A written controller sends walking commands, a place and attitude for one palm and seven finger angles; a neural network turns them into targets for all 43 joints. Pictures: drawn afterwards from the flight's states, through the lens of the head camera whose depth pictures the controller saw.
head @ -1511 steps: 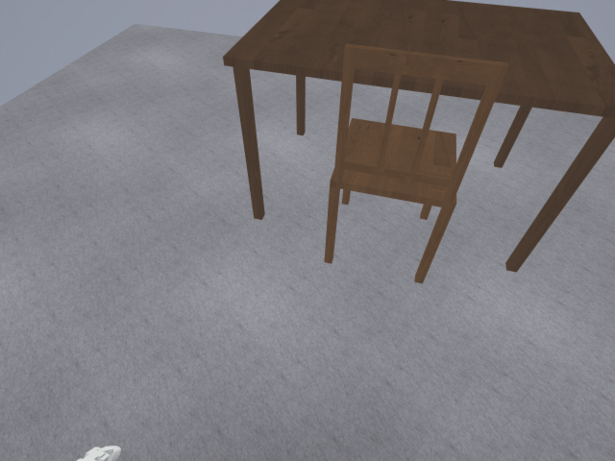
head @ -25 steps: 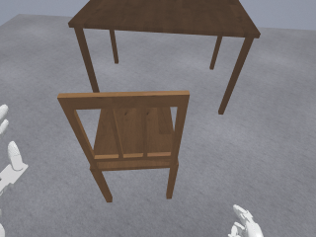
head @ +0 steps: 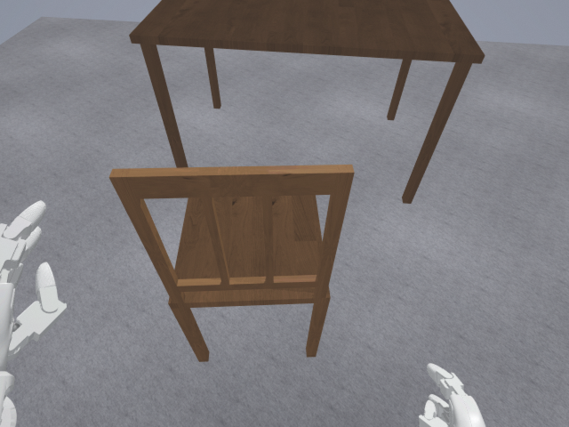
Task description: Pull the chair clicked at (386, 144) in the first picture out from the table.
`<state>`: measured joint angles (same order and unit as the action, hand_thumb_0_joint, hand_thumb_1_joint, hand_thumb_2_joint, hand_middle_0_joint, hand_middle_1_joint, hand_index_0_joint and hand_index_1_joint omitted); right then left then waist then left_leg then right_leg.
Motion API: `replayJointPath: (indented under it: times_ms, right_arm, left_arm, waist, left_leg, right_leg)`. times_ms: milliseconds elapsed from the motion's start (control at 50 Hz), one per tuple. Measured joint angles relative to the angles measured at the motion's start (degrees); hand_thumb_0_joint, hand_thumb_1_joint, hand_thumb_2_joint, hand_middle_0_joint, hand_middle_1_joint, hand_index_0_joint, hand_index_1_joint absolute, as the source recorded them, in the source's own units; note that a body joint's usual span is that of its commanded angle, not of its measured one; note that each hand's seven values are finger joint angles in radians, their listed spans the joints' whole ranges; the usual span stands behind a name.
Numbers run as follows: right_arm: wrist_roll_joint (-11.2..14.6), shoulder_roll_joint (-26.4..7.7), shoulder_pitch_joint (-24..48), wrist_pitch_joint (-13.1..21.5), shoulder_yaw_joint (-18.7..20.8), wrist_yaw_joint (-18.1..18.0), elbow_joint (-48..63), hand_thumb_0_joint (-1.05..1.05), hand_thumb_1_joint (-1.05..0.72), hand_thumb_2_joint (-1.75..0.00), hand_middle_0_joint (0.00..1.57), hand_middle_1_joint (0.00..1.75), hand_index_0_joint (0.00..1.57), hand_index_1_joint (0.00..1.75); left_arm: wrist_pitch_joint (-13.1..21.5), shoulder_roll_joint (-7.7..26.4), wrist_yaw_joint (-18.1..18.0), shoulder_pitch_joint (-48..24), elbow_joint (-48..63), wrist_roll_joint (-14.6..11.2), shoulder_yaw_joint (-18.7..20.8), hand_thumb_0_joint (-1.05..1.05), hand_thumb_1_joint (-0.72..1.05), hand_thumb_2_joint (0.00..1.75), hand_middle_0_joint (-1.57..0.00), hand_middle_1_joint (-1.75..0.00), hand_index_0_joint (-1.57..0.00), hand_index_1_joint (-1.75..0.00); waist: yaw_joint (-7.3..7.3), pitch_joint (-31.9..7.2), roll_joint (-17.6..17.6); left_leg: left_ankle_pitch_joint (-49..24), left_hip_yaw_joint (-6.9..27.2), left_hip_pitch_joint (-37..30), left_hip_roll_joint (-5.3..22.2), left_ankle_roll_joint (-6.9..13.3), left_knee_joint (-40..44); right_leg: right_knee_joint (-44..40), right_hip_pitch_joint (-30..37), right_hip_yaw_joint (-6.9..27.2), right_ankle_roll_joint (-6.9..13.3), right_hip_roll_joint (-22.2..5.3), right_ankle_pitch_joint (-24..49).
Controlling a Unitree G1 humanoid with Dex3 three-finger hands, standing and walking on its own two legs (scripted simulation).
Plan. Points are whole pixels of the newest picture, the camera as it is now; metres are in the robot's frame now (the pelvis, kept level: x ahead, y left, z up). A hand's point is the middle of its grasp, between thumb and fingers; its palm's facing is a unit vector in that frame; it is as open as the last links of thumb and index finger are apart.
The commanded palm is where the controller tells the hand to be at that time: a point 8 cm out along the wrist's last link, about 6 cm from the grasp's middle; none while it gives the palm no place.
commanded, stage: let the arm hang, fingers relaxed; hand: left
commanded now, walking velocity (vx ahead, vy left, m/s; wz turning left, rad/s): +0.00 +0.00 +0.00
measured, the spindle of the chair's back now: (217, 244) +0.46 +0.17 -0.09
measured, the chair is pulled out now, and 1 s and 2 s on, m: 0.65 0.65 0.65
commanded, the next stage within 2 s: look to check the result in 1.06 s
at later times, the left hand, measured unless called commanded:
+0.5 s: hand out of the picture -0.04 +0.18 -0.17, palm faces +0.02 -0.97 -0.24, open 7.2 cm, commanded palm none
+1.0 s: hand out of the picture -0.01 +0.15 -0.18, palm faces +0.05 -0.98 -0.19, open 7.3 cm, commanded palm none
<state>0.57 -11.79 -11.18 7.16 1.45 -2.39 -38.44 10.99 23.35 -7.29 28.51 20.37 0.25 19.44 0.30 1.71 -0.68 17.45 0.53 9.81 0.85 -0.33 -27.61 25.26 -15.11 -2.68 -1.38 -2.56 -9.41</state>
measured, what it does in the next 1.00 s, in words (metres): stands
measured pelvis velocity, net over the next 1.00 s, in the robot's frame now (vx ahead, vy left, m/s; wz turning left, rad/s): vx -0.01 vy -0.02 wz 0.01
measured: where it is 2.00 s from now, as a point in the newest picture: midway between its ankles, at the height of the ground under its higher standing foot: outside the picture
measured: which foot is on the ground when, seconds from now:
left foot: down 0.00-1.00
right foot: down 0.00-1.00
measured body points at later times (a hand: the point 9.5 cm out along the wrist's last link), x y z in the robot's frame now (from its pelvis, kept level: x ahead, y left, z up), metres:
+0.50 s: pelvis -0.01 -0.01 +0.00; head +0.01 -0.01 +0.45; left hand -0.04 +0.23 -0.16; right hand -0.06 -0.25 -0.15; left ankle -0.03 +0.12 -0.74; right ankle +0.04 -0.14 -0.74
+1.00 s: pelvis -0.01 -0.02 +0.00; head +0.00 -0.03 +0.45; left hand -0.01 +0.20 -0.16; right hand -0.03 -0.22 -0.16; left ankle -0.03 +0.12 -0.74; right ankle +0.04 -0.14 -0.74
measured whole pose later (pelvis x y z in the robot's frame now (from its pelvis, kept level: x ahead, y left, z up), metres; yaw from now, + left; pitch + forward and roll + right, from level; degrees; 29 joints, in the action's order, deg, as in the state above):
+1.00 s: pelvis -0.01 -0.02 +0.00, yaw +0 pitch -1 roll +0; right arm -0.9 -5.4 -20.7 0.1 -0.4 -1.9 -59.9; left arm -1.2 7.9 -2.2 16.9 -60.4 0.7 0.2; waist 0.5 2.8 -0.6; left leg 16.8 1.6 10.1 1.8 -1.7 -27.9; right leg 27.2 -15.9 -3.7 0.4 -1.8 -10.2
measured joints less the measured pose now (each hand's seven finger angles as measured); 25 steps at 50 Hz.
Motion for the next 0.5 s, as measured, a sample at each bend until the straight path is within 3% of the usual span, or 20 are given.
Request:
replayJointPath:
  times_ms: [80,160,220,240,320,500]
  right_arm:
    - [-1.48,-1.57,1.9,-4.14,-0.47,2.46,-5.44,0.01,-0.91,-0.9,0.2,0.3,0.2,0.3]
    - [-2.0,0.22,1.23,-6.65,-1.96,2.88,-8.16,0.01,-0.91,-0.9,0.2,0.3,0.2,0.3]
    - [-1.88,1.67,-1.17,-7.14,-2.88,2.65,-10.59,0.01,-0.91,-0.9,0.2,0.3,0.21,0.3]
    - [-1.74,2.2,-2.38,-7.18,-2.82,2.36,-11.56,0.0,-0.91,-0.9,0.2,0.3,0.21,0.3]
    - [-1.79,1.76,-6.51,-7.88,-1.53,1.31,-15.5,0.0,-0.94,-0.9,0.2,0.3,0.21,0.3]
    - [-1.56,1.7,-12.81,-8.14,-1.35,0.9,-20.64,0.0,-0.92,-0.9,0.19,0.29,0.2,0.3]
  left_arm:
    - [-9.06,-5.1,4.13,-10.98,-28.9,1.32,-9.66,0.0,0.9,0.9,-0.2,-0.3,-0.2,-0.3]
    - [-14.81,-10.83,5.58,-14.13,-53.15,1.64,-16.36,0.0,0.91,0.9,-0.19,-0.3,-0.19,-0.3]
    - [-15.53,-14.66,6.27,-12.76,-64.21,1.09,-19.95,0.0,0.92,0.9,-0.19,-0.3,-0.19,-0.3]
    - [-14.68,-15.16,5.12,-12.64,-65.85,0.19,-18.45,-0.02,0.96,0.9,-0.2,-0.3,-0.2,-0.3]
    - [-13.38,-12.9,5.18,-11.83,-70.84,0.71,-18.16,-0.05,1.03,0.9,-0.21,-0.3,-0.21,-0.3]
    - [-13.35,-11.42,5.68,-8.95,-79.79,0.37,-19.26,-0.02,0.95,0.9,-0.2,-0.3,-0.2,-0.3]
  waist:
    - [0.32,-1.87,-1.81]
    - [-0.77,-0.37,-0.18]
    - [-1.1,1.28,1.84]
    - [-0.88,1.72,2.44]
    - [0.33,2.55,2.86]
    - [0.07,2.29,0.64]
  left_leg:
    - [1.17,0.18,2.89,-1.53,0.6,-3.6]
    - [1.49,-0.65,2.15,-1.57,0.52,-4.18]
    - [1.2,-0.88,1.25,-0.8,0.13,-3.56]
    - [1.02,-0.52,1.36,-0.48,-0.06,-3.44]
    - [0.26,0.34,1.29,0.51,-0.65,-2.56]
    - [-0.51,0.91,0.83,0.7,-0.87,-0.96]
  right_leg:
    - [5.15,-3.46,0.13,-0.54,-1.63,-2.46]
    - [7.02,-3.73,1.07,-0.46,-1.58,-3.08]
    - [6.01,-2.8,1.2,-0.04,-0.75,-2.43]
    - [5.41,-2.54,0.8,0.17,-0.48,-2.09]
    - [2.73,-1.4,-0.23,0.89,0.48,-0.63]
    - [1.19,-0.73,-0.87,1.28,0.65,-0.12]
